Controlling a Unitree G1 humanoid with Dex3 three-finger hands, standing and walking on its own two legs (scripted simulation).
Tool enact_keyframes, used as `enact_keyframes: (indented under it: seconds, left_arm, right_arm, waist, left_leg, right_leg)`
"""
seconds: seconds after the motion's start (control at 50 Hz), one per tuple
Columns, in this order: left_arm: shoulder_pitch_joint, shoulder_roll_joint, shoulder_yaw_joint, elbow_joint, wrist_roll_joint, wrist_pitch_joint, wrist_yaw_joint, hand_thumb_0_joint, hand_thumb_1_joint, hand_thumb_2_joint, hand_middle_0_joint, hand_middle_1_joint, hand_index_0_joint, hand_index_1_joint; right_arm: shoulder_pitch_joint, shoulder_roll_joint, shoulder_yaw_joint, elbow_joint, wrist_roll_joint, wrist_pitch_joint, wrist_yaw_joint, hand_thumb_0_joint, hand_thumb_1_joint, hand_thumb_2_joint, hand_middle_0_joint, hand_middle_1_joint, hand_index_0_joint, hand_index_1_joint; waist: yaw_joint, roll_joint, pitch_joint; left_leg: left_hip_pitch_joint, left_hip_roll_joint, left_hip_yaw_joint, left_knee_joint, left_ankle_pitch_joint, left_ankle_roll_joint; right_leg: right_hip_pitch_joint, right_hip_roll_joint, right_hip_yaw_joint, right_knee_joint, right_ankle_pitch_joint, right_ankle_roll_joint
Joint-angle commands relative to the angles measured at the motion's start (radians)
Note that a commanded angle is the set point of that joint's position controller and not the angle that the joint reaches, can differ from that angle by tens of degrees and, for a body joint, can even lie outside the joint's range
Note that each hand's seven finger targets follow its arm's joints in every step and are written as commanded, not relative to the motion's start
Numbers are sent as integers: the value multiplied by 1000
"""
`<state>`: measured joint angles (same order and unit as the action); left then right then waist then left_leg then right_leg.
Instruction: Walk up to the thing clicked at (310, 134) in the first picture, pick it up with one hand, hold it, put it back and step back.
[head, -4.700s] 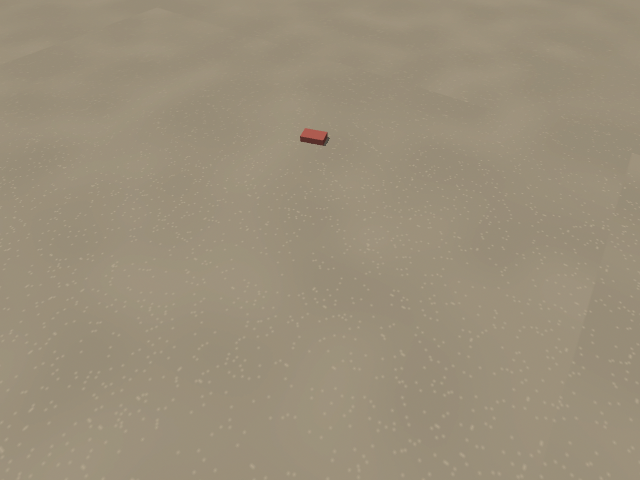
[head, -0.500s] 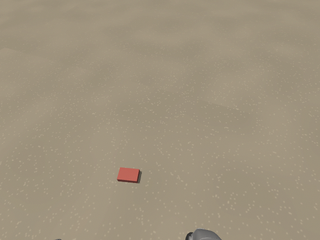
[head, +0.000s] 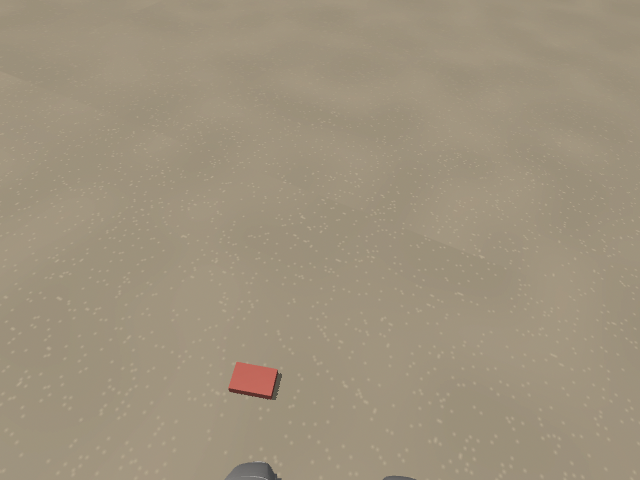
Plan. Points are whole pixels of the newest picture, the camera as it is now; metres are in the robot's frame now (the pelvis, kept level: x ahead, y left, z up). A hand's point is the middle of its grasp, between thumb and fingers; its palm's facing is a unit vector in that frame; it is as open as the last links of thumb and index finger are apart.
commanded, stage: walk up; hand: left
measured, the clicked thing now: (253, 380) +0.49 +0.21 -0.74
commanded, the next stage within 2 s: stand in 1.62 s
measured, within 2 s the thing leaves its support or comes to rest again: neither
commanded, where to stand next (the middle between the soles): +0.10 -0.03 m, yaw -1 degrees
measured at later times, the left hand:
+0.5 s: hand out of the picture +0.11 +0.26 -0.14, palm faces -0.06 -0.92 -0.38, open 7.4 cm
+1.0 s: hand (168, 456) +0.16 +0.23 -0.13, palm faces -0.07 -0.95 -0.31, open 7.4 cm
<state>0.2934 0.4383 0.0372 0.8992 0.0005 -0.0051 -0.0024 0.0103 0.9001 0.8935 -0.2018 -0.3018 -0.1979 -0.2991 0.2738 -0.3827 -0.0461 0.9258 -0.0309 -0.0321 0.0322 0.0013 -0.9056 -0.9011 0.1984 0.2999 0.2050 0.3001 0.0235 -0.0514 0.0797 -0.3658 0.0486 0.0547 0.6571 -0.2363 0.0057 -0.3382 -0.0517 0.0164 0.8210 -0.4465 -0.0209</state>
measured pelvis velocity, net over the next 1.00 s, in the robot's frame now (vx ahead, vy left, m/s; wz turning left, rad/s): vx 0.05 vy -0.01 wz -0.06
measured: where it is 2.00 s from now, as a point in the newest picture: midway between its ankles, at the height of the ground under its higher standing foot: outside the picture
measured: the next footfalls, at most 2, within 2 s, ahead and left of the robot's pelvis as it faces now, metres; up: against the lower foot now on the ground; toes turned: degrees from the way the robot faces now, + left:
right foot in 0.32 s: +0.08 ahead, -0.14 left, +0.00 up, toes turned -3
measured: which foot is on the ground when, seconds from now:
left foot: down 0.00-1.00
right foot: up 0.00-0.30, down 0.32-1.00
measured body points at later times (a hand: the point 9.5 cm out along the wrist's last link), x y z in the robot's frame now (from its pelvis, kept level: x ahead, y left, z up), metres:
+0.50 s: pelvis +0.04 +0.00 +0.01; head +0.05 -0.01 +0.46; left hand +0.11 +0.31 -0.11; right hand +0.12 -0.31 -0.12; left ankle +0.08 +0.12 -0.72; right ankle +0.04 -0.14 -0.72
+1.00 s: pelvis +0.05 -0.01 +0.03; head +0.06 -0.01 +0.47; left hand +0.17 +0.28 -0.11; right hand +0.11 -0.33 -0.10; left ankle +0.08 +0.12 -0.72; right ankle +0.04 -0.14 -0.72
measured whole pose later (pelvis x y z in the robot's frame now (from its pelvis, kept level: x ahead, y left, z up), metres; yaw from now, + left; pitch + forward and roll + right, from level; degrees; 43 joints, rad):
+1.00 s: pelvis +0.05 -0.01 +0.03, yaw -3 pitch -2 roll +0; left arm 0.07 0.35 0.01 1.13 0.00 0.01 -0.02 0.01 0.90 0.89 -0.20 -0.30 -0.20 -0.30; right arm 0.12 -0.37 0.00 1.15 -0.02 -0.03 0.00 0.00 -0.90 -0.90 0.20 0.30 0.21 0.30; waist -0.01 -0.02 0.04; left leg -0.15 0.06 0.09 0.39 -0.19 -0.03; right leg -0.13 -0.01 -0.01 0.39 -0.22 0.00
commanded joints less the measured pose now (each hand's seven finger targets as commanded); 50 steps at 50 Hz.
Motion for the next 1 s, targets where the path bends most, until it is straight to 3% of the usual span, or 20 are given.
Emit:
enact_keyframes:
  seconds: [0.0,0.02,0.06,0.12,0.16,0.24,0.28,0.3,0.32,0.34,0.36,0.38,0.42,0.44,0.48,0.54,0.6,0.72,0.84,0.98]
  left_arm:
    - [44,202,47,-18,0,-13,10,0,900,900,-200,-300,-200,-300]
    - [54,191,47,3,-3,-11,9,0,900,900,-200,-300,-200,-300]
    - [61,177,44,19,0,-9,2,0,900,900,-200,-300,-200,-300]
    - [18,156,40,31,6,1,-2,0,900,900,-200,-300,-200,-300]
    - [4,144,36,39,6,3,-1,0,900,900,-200,-300,-200,-300]
    - [-23,125,35,62,9,-7,1,0,900,900,-200,-300,-200,-300]
    - [16,98,28,88,11,-18,6,0,900,900,-200,-300,-200,-300]
    - [13,123,35,92,17,-28,10,0,900,900,-200,-300,-200,-300]
    - [-7,183,48,87,27,-38,14,0,900,900,-200,-300,-200,-300]
    - [-85,214,49,67,19,-43,13,0,900,900,-200,-300,-200,-300]
    - [-147,233,44,57,13,-34,6,0,900,900,-200,-300,-200,-300]
    - [-181,201,34,49,11,-27,1,0,900,900,-200,-300,-200,-300]
    - [-176,144,16,55,4,-25,-4,0,900,900,-200,-300,-200,-300]
    - [-163,144,17,68,4,-24,-4,0,900,900,-200,-300,-200,-300]
    - [-158,151,19,87,7,-27,-4,0,900,900,-200,-300,-200,-300]
    - [-212,156,17,89,4,-26,-3,0,900,900,-200,-300,-200,-300]
    - [-214,143,13,106,-1,-20,-2,0,900,900,-200,-300,-200,-300]
    - [-248,139,13,133,2,-16,-3,0,900,900,-200,-300,-200,-300]
    - [-272,127,11,152,5,-10,-5,0,900,900,-200,-300,-200,-300]
    - [-277,122,14,172,5,-10,-7,0,900,900,-200,-300,-200,-300]
  right_arm:
    - [-9,-310,-75,-79,8,-39,-35,0,-900,-900,200,300,200,300]
    - [-24,-284,-64,-80,6,-44,-38,0,-900,-900,200,300,200,300]
    - [-21,-277,-58,-76,11,-52,-39,0,-900,-900,200,300,200,300]
    - [-21,-278,-60,-78,10,-50,-46,0,-900,-900,200,300,200,300]
    - [-47,-273,-57,-84,12,-47,-49,0,-900,-900,200,300,200,300]
    - [-77,-273,-54,-74,11,-31,-47,0,-900,-900,200,300,200,300]
    - [-112,-256,-41,-69,23,-22,-45,0,-900,-900,200,300,200,300]
    - [-116,-220,-27,-68,33,-21,-44,0,-900,-900,200,300,200,300]
    - [-101,-182,-13,-68,43,-23,-45,0,-900,-900,200,300,200,300]
    - [-96,-147,-2,-58,45,-20,-45,0,-900,-900,200,300,200,300]
    - [-98,-175,-10,-29,44,-18,-49,0,-900,-900,200,300,200,300]
    - [-69,-186,-14,-1,37,-23,-51,0,-900,-900,200,300,200,300]
    - [-122,-241,-26,17,34,-32,-44,0,-900,-900,200,300,200,300]
    - [-133,-233,-21,24,33,-31,-43,0,-900,-900,200,300,200,300]
    - [-146,-226,-9,40,32,-31,-41,0,-900,-900,200,300,200,300]
    - [-146,-210,-2,71,29,-30,-41,0,-900,-900,200,300,200,300]
    - [-182,-213,0,94,26,-29,-40,0,-900,-900,200,300,200,300]
    - [-200,-200,7,127,23,-29,-42,0,-900,-900,200,300,200,300]
    - [-220,-200,8,147,18,-27,-43,0,-900,-900,200,300,200,300]
    - [-213,-202,6,158,19,-29,-47,0,-900,-900,200,300,200,300]
  waist:
    - [-27,231,-10]
    - [-15,239,-13]
    - [-16,258,-47]
    - [-35,255,-55]
    - [-31,232,-58]
    - [-34,218,-78]
    - [5,184,-110]
    - [16,127,-139]
    - [2,-4,-151]
    - [-32,-73,-99]
    - [-46,-81,-85]
    - [-67,-76,-80]
    - [-48,-21,-81]
    - [-34,-37,-94]
    - [-22,-46,-93]
    - [-38,-38,-78]
    - [-22,22,-69]
    - [-20,45,-102]
    - [-23,76,-87]
    - [-28,70,-126]
  left_leg:
    - [131,261,-437,-407,-306,175]
    - [125,219,-335,-388,-183,144]
    - [151,200,-263,-339,-7,141]
    - [161,211,-237,-330,32,158]
    - [137,223,-212,-323,50,169]
    - [92,221,-185,-251,135,166]
    - [98,195,-141,-156,182,136]
    - [87,172,-112,-95,218,93]
    - [45,109,-64,-1,202,45]
    - [1,19,-21,-16,13,7]
    - [129,-3,-22,-57,-128,12]
    - [203,16,-44,-135,-96,17]
    - [213,90,-103,-190,21,46]
    - [198,117,-121,-200,45,58]
    - [164,110,-105,-198,65,58]
    - [189,68,-62,-212,90,28]
    - [196,84,-76,-258,66,29]
    - [214,89,-69,-292,129,21]
    - [212,96,-73,-340,69,17]
    - [264,102,-64,-342,156,15]
  right_leg:
    - [-206,-3,103,166,-25,-17]
    - [-184,-6,103,140,9,-16]
    - [-144,-4,77,98,35,-4]
    - [-112,5,52,28,35,11]
    - [-82,-2,28,-20,53,11]
    - [40,19,-33,-154,64,5]
    - [139,30,-49,-361,189,-8]
    - [199,-8,13,-411,282,-23]
    - [224,-110,175,-429,417,-64]
    - [170,-186,288,-447,412,-118]
    - [44,-209,270,-421,369,-160]
    - [-9,-174,209,-394,339,-122]
    - [-6,-73,84,-362,310,-39]
    - [30,-59,71,-366,277,-35]
    - [93,-64,93,-397,272,-41]
    - [80,-87,113,-420,319,-44]
    - [92,-73,91,-441,265,-37]
    - [165,-70,80,-467,337,-27]
    - [173,-63,72,-498,305,-19]
    - [199,-66,68,-504,378,-15]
